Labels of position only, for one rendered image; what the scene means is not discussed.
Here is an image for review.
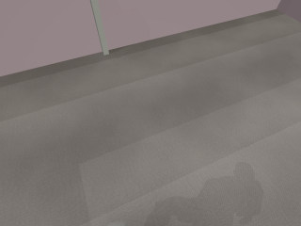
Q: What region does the panel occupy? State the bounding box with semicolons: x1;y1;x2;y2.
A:
90;0;109;55

